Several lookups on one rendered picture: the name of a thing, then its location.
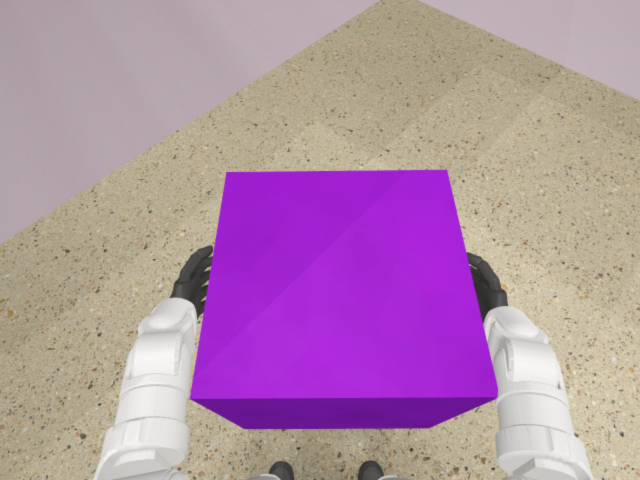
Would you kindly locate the robot left hand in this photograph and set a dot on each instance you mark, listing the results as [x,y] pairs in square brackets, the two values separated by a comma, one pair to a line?
[192,277]

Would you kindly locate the robot right hand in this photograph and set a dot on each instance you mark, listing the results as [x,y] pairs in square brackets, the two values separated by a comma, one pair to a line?
[488,290]

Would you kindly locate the right robot forearm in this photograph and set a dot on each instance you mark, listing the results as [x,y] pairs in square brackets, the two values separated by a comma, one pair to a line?
[536,437]

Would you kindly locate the carton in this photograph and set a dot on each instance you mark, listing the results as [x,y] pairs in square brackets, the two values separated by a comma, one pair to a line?
[341,300]

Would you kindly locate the left robot forearm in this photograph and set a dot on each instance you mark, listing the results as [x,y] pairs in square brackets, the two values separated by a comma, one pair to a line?
[150,433]

